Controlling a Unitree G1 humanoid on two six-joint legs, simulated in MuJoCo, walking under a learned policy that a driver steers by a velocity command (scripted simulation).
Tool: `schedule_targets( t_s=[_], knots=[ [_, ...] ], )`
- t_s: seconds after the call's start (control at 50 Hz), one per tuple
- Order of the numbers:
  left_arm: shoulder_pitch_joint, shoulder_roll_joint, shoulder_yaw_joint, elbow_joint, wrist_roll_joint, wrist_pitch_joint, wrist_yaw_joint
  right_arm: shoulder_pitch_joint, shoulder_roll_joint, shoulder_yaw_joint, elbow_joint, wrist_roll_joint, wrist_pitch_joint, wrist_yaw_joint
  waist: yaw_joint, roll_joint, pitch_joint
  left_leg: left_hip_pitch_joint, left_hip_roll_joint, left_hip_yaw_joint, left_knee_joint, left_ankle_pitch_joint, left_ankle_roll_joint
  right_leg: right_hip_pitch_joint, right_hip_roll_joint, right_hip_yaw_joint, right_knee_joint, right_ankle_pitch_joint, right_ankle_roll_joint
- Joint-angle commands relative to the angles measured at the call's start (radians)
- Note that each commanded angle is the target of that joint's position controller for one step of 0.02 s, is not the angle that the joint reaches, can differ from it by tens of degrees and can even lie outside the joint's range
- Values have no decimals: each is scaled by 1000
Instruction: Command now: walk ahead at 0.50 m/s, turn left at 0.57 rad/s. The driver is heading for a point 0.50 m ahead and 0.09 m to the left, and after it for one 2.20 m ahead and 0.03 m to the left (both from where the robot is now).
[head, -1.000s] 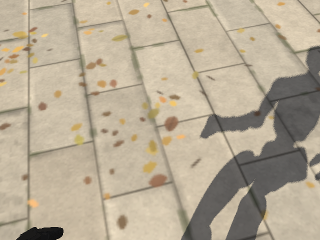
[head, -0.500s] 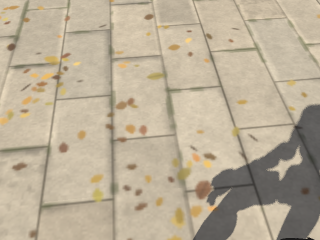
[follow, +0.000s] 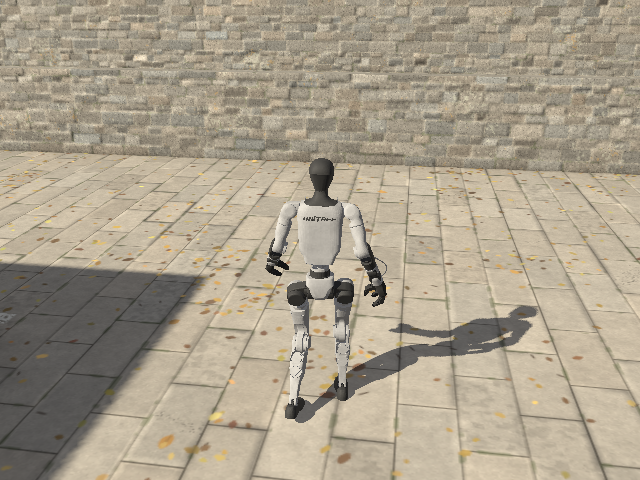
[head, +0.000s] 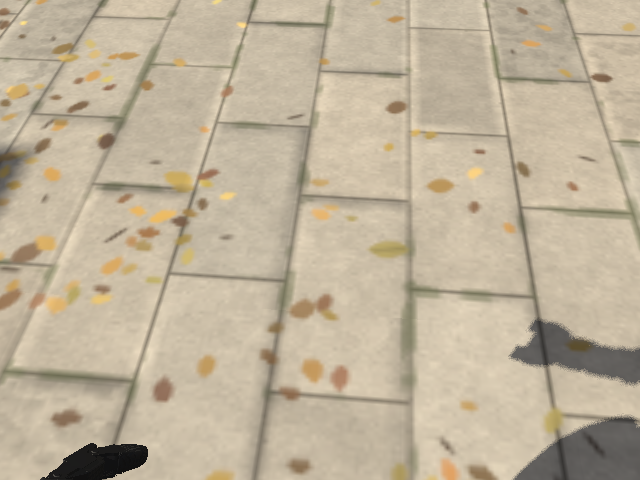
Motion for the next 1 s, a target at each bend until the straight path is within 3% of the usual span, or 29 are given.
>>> schedule_targets(
  t_s=[0.02,0.04,0.06,0.1,0.18,0.22,0.28,0.36,0.4,0.42,0.44,0.46,0.48,0.5,0.52,0.54,0.56,0.58,0.6,0.64,0.68,0.76,0.84,0.9,0.92,0.94,0.96,0.98,1.0],
  knots=[
    [227,148,58,-7,-7,13,9,-42,-138,-22,-109,1,-17,1,140,-155,-87,-569,106,50,400,52,-25,568,-397,546,-245,-354,-178],
    [186,126,48,-5,-1,16,9,-80,-126,-23,-119,-8,-15,3,123,-117,-26,-547,133,64,369,114,-31,464,-352,430,-268,-228,-164],
    [161,104,41,2,3,17,11,-96,-114,-27,-126,-11,-12,7,104,-130,6,-520,161,66,333,156,-33,398,-318,344,-291,-136,-155],
    [145,95,39,17,3,11,11,-85,-75,-23,-130,0,-2,17,82,-162,20,-469,186,92,301,194,-39,326,-284,229,-335,-42,-155],
    [156,139,56,57,3,4,12,-145,-41,-12,-158,-7,5,21,82,-116,33,-517,203,101,178,301,-62,337,-299,93,-377,130,-185],
    [154,153,58,72,2,9,13,-179,-34,-8,-163,-6,0,30,90,-104,33,-509,202,117,71,400,-62,361,-287,17,-376,193,-173],
    [178,175,61,97,-6,19,17,-277,-14,2,-185,-7,-12,49,128,-92,56,-462,187,170,-101,521,-46,380,-274,-76,-373,223,-149],
    [224,209,71,133,-25,39,17,-363,-19,1,-227,-2,-13,71,143,-93,84,-439,164,223,-223,468,-2,479,-311,-132,-336,314,-124],
    [219,237,80,137,-34,50,21,-338,-47,-13,-235,-8,-9,75,107,-119,52,-351,113,273,-249,366,39,520,-316,-173,-234,609,-103],
    [216,254,86,136,-38,57,26,-281,-73,-27,-227,-11,-4,74,67,-137,8,-261,73,302,-254,318,63,528,-312,-193,-130,781,-92],
    [204,257,86,133,-41,64,30,-147,-112,-52,-194,-10,0,68,-14,-124,-63,-79,31,318,-306,348,97,487,-290,-222,48,854,-71],
    [213,228,74,125,-31,61,35,29,-172,-85,-149,-6,9,51,-98,-76,-151,217,40,247,-337,392,139,302,-254,-231,301,707,-35],
    [292,92,30,70,18,45,23,52,-292,-105,-142,2,9,33,-16,204,-229,584,311,-246,-367,326,292,-154,-98,-215,682,-175,28],
    [247,122,22,48,2,8,9,70,-258,-88,-180,-1,-8,38,-46,182,-419,680,434,-660,-546,143,405,-304,0,30,865,-456,33],
    [140,191,42,20,-40,-12,-2,46,-190,-67,-167,-12,-22,44,-74,97,-297,607,402,-529,-580,147,340,-396,-61,80,871,-365,17],
    [104,176,33,5,-43,-24,-2,2,-165,-58,-161,-11,-30,43,-42,47,-178,458,360,-399,-585,211,303,-388,-99,65,789,-279,3],
    [119,165,32,28,-24,-24,4,-72,-124,-44,-162,-14,-32,41,11,-23,-112,313,328,-281,-588,332,267,-328,-144,53,698,-219,7],
    [146,171,37,46,-13,-12,6,-123,-85,-29,-171,-27,-36,38,47,-6,-84,207,304,-199,-606,464,252,-251,-175,51,640,-179,13],
    [171,168,38,60,-12,3,3,-145,-74,-23,-172,-35,-39,37,68,15,-74,138,293,-161,-628,533,250,-195,-186,46,620,-161,22],
    [196,134,32,79,-10,28,3,-139,-83,-22,-143,-33,-53,35,80,15,-59,63,287,-75,-664,638,254,-163,-190,23,573,-125,45],
    [142,109,23,66,-10,41,7,-117,-105,-26,-113,-34,-63,29,66,11,-16,39,279,0,-702,653,242,-206,-195,19,487,-21,60],
    [43,86,13,52,-20,37,-6,-98,-107,-22,-71,-38,-68,20,21,13,31,59,238,135,-738,575,178,-201,-170,7,239,254,44],
    [-52,78,8,14,-33,33,-27,-49,-127,-29,-18,-32,-68,20,-24,8,76,164,289,179,-751,533,160,-216,-132,5,92,307,15],
    [-89,78,9,-18,-28,33,-47,-31,-132,-35,13,-24,-51,15,-29,4,88,304,334,197,-693,629,143,-279,-113,-2,41,196,-21],
    [-85,81,11,-26,-25,33,-54,-35,-137,-38,17,-21,-44,11,-20,11,80,338,343,206,-658,715,131,-273,-101,-18,33,141,-36],
    [-55,92,17,-27,-18,33,-58,-61,-146,-40,12,-23,-35,4,5,27,63,349,333,228,-584,919,112,-223,-72,-48,21,84,-52],
    [9,120,31,-18,-9,35,-58,-77,-160,-43,4,-24,-24,-7,40,52,8,356,316,245,-474,1145,90,-129,-27,-91,27,43,-66],
    [144,160,55,12,-5,33,-53,-97,-159,-40,-5,-24,-14,-18,112,45,-73,313,278,277,-283,1255,56,50,21,-116,-12,93,-90],
    [267,227,80,29,-4,34,-41,-84,-141,-30,-22,-32,-16,-28,167,-17,-165,137,226,305,-24,1066,0,313,-45,-1,-26,335,-138]
  ],
)
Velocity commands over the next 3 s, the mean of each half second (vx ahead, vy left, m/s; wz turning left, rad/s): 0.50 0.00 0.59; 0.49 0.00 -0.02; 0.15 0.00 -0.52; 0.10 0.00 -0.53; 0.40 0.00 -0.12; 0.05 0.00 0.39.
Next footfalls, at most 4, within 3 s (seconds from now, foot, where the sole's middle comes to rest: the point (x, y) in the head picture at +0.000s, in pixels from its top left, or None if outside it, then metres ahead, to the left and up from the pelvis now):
0.46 left None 0.37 0.18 -0.76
1.00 right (290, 368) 0.74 0.07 -0.76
1.46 left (195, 352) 0.80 0.29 -0.76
1.88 right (305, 385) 0.70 0.04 -0.76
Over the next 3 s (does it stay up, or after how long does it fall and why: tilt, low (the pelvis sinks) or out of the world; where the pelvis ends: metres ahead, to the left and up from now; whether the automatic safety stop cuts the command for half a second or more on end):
stays up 1.06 0.01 0.01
